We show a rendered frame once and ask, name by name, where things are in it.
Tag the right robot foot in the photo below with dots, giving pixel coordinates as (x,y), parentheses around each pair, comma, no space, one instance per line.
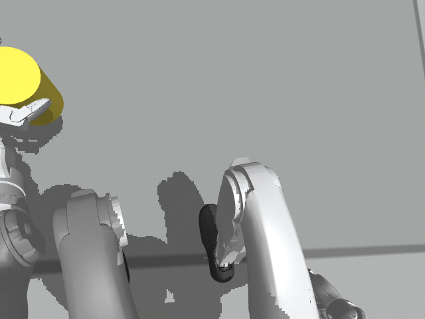
(208,230)

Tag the left robot arm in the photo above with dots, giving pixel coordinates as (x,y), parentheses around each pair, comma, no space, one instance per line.
(21,243)

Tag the right robot arm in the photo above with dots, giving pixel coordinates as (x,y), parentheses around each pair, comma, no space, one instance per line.
(344,309)

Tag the left robot hand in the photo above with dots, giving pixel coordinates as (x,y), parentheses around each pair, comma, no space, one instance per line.
(19,119)

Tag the right robot hand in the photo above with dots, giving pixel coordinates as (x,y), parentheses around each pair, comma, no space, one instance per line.
(324,293)

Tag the can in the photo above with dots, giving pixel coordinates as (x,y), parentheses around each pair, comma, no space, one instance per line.
(22,81)

